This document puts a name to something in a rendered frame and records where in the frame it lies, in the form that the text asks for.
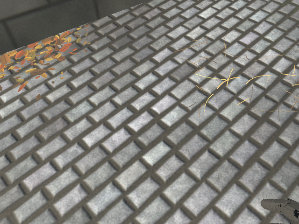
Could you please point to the right robot hand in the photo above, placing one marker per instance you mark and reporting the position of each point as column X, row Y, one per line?
column 289, row 208

